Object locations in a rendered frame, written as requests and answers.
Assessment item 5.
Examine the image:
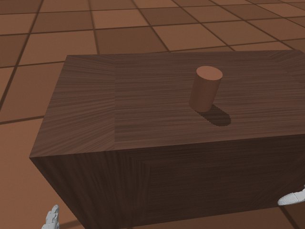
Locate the can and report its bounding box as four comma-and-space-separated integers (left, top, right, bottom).
189, 66, 223, 112

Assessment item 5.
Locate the left robot hand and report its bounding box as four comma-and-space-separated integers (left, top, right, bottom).
41, 205, 60, 229

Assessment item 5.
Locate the right robot hand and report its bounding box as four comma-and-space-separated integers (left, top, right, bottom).
278, 185, 305, 206

